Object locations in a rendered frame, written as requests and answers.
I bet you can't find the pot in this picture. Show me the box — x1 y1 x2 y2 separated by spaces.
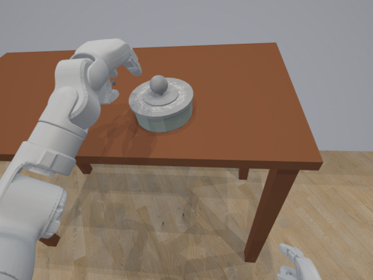
136 103 193 132

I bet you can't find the table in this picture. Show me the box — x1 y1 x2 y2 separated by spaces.
0 43 323 263

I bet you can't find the left robot hand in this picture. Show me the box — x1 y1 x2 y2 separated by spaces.
75 38 142 104

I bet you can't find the left robot upper arm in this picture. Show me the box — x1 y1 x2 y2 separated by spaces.
0 173 68 280

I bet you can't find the knob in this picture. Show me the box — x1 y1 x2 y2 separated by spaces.
150 75 168 94

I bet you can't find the right robot hand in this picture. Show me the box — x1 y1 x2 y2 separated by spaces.
277 243 322 280

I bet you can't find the lid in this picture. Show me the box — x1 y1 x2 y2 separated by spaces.
129 78 193 119

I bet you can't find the robot left forearm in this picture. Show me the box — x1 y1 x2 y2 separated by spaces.
0 51 109 200

